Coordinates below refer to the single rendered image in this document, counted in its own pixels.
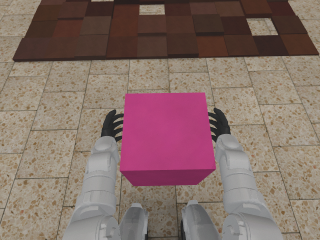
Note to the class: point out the robot right forearm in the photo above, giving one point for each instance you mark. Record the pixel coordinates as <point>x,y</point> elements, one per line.
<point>240,189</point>

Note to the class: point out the robot right upper arm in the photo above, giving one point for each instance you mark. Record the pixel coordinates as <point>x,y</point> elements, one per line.
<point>244,226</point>

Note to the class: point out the right robot shin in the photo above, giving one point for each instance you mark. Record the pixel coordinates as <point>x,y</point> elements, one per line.
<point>191,202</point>

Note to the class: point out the carton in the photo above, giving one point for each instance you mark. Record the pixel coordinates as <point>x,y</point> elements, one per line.
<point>166,139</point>

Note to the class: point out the right robot hand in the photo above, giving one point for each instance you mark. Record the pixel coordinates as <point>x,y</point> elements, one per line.
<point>221,124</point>

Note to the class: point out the left robot hand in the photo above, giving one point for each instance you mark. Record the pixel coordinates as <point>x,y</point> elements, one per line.
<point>109,126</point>

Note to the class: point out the robot left upper arm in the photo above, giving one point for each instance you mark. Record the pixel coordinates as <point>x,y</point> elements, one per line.
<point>100,227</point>

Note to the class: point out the robot right thigh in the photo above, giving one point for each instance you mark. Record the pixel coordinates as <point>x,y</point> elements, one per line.
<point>198,223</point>

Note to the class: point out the robot left forearm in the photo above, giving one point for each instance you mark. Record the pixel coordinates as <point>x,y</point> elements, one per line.
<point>98,189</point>

